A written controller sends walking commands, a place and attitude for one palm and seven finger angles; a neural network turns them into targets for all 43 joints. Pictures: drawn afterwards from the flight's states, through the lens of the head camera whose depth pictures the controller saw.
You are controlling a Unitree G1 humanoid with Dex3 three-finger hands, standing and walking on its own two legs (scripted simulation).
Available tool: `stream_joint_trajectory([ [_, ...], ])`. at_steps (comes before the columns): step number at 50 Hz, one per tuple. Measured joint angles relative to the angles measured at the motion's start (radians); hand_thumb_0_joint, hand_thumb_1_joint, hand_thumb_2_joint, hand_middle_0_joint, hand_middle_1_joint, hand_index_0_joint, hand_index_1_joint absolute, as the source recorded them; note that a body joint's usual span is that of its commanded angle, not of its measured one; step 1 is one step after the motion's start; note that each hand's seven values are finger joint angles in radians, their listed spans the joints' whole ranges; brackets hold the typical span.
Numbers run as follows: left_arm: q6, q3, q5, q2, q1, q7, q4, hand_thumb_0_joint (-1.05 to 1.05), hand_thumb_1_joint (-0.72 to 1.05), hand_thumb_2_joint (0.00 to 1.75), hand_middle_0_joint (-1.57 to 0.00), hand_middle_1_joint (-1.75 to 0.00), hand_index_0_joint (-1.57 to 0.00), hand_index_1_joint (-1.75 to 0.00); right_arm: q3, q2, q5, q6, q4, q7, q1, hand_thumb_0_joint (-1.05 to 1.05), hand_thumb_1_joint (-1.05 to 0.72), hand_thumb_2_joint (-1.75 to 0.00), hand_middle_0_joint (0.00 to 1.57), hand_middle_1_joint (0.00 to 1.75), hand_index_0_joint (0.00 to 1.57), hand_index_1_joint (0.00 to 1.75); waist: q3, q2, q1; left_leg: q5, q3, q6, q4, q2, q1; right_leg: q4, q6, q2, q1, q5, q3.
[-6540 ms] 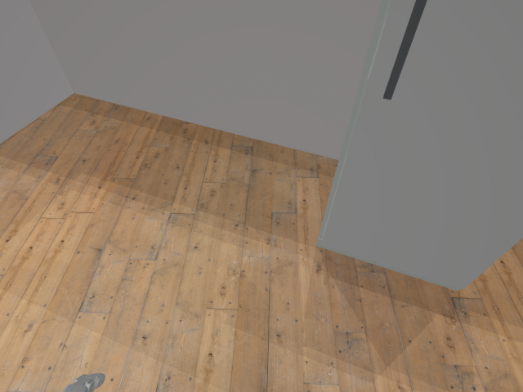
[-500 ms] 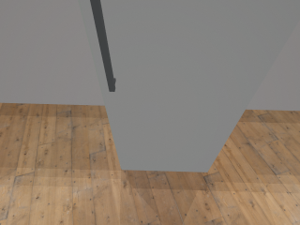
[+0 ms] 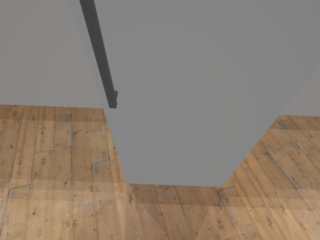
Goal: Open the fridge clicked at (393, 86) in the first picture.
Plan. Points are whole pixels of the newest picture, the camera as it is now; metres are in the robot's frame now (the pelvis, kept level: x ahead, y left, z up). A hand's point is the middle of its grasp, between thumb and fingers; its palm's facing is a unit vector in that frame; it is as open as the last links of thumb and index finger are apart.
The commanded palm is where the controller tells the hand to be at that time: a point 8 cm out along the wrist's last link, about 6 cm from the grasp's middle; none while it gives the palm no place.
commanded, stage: come to a stop and stand still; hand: left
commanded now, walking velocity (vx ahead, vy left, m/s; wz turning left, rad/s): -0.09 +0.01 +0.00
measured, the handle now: (98, 31) +0.46 +0.16 +0.27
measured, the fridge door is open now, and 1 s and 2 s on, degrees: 0 0 0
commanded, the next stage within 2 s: look again from close up in 1.22 s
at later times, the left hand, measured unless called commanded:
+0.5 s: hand out of the picture +0.06 +0.17 -0.16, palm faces +0.02 -0.97 -0.24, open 7.3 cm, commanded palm none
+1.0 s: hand out of the picture +0.01 +0.16 -0.17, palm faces +0.03 -0.97 -0.24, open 7.3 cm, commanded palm none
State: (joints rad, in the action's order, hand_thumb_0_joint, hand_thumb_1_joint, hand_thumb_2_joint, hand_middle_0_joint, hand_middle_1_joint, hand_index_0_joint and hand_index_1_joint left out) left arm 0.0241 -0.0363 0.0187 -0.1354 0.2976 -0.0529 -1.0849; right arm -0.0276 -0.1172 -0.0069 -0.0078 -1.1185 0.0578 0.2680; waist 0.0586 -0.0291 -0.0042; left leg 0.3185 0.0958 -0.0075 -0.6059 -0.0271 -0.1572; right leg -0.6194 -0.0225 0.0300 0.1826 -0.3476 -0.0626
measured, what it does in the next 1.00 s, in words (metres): steps on the spot: right foot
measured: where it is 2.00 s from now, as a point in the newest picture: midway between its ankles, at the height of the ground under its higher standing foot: outside the picture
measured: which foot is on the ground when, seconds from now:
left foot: down 0.00-1.00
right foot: down 0.00-0.06, up 0.08-0.20, down 0.22-1.00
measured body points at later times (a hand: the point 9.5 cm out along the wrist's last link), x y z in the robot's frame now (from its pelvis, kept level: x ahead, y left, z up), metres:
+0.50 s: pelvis -0.02 -0.01 -0.01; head +0.00 -0.03 +0.44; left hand +0.06 +0.22 -0.14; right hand +0.02 -0.24 -0.17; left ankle -0.06 +0.11 -0.74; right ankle +0.00 -0.12 -0.74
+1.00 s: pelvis -0.01 -0.02 +0.00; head +0.00 -0.05 +0.45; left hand +0.01 +0.21 -0.15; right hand -0.03 -0.24 -0.17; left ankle -0.06 +0.11 -0.74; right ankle +0.00 -0.12 -0.74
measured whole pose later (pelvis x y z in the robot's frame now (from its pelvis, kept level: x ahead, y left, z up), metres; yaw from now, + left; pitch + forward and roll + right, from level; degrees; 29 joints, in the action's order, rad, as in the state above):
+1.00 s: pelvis -0.01 -0.02 +0.00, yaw +1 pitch -2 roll +1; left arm 0.02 -0.01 0.01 -0.15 0.24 -0.03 -1.11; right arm 0.00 -0.16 -0.02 -0.01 -1.12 0.03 0.31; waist 0.06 0.03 0.01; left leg 0.31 0.06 -0.02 -0.44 -0.02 -0.10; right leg -0.53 -0.03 0.01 0.24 -0.27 -0.03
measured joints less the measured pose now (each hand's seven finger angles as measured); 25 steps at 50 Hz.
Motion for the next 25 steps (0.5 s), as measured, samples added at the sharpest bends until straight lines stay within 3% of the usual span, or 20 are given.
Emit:
stream_joint_trajectory([
  [4,-0.012,-0.009,-0.002,-0.017,-0.012,-0.004,0.027,0.01,0.92,0.9,-0.21,-0.3,-0.2,-0.3,-0.017,-0.017,-0.006,-0.012,0.032,-0.004,-0.025,0.02,-0.92,-0.89,0.2,0.3,0.2,0.3,0.008,0.002,0.001,-0.04,0.027,0.017,0.076,-0.003,0.039,-0.081,0.014,0.005,0.051,0.077,-0.002],
  [7,-0.031,-0.02,-0.001,-0.029,-0.042,0.001,0.052,0.0,0.92,0.9,-0.21,-0.3,-0.2,-0.3,-0.021,-0.028,-0.017,-0.026,0.068,-0.005,-0.028,0.01,-0.92,-0.9,0.2,0.3,0.2,0.3,0.021,0.021,0.014,-0.007,0.026,0.042,0.153,-0.008,0.075,-0.189,0.016,-0.008,0.134,-0.094,0.01],
  [8,-0.035,-0.024,0.0,-0.034,-0.059,0.003,0.063,0.0,0.92,0.9,-0.2,-0.3,-0.2,-0.3,-0.019,-0.031,-0.019,-0.027,0.075,-0.005,-0.026,0.01,-0.91,-0.9,0.2,0.3,0.2,0.3,0.027,0.027,0.017,0.015,0.021,0.035,0.17,-0.01,0.081,-0.196,0.012,-0.007,0.159,-0.103,0.012],
  [9,-0.035,-0.027,0.001,-0.039,-0.075,0.007,0.075,0.0,0.92,0.9,-0.2,-0.3,-0.2,-0.3,-0.018,-0.033,-0.021,-0.024,0.077,-0.006,-0.025,0.01,-0.91,-0.9,0.2,0.3,0.2,0.3,0.035,0.029,0.017,0.04,0.016,0.016,0.181,-0.01,0.086,-0.179,0.008,-0.002,0.176,-0.091,0.013],
  [11,-0.011,-0.021,-0.001,-0.061,-0.097,0.009,0.095,0.0,0.91,0.9,-0.2,-0.3,-0.2,-0.3,-0.018,-0.034,-0.01,-0.003,0.084,-0.023,-0.016,0.01,-0.91,-0.9,0.2,0.3,0.2,0.3,0.032,0.014,0.016,0.089,0.006,-0.009,0.064,-0.003,0.017,-0.041,0.004,0.018,0.169,0.095,0.038],
  [14,0.011,-0.004,0.005,-0.048,-0.12,0.007,0.105,0.0,0.91,0.9,-0.2,-0.3,-0.2,-0.3,-0.029,-0.063,-0.004,0.025,0.11,-0.032,-0.026,0.01,-0.91,-0.9,0.2,0.3,0.2,0.3,0.043,0.071,0.02,0.177,-0.061,0.003,-0.159,-0.02,-0.098,-0.072,0.008,-0.011,0.167,0.012,0.009],
  [17,0.004,0.008,-0.001,-0.042,-0.118,0.01,0.098,0.0,0.91,0.9,-0.2,-0.3,-0.2,-0.3,-0.029,-0.07,-0.005,0.024,0.128,-0.039,-0.043,0.01,-0.91,-0.9,0.2,0.3,0.2,0.3,0.039,0.079,0.035,0.12,-0.058,0.013,-0.103,-0.01,-0.094,-0.095,0.014,-0.02,0.161,-0.01,0.014],
  [21,-0.031,0.018,-0.01,-0.031,-0.122,0.019,0.078,0.0,0.91,0.9,-0.2,-0.3,-0.2,-0.3,-0.01,-0.064,-0.017,-0.001,0.141,-0.037,-0.017,0.01,-0.91,-0.9,0.2,0.3,0.2,0.3,0.001,0.064,0.025,0.092,-0.029,0.011,-0.023,0.005,-0.037,-0.041,0.023,-0.01,0.125,0.018,0.043],
  [25,-0.02,0.03,-0.013,-0.015,-0.116,0.028,0.076,0.0,0.91,0.9,-0.21,-0.3,-0.2,-0.3,0.002,-0.068,-0.016,0.001,0.131,-0.029,-0.013,0.01,-0.92,-0.9,0.2,0.3,0.2,0.3,-0.011,0.075,0.017,0.045,-0.016,0.009,0.066,0.012,0.002,0.021,0.019,-0.008,0.1,0.053,0.054],
])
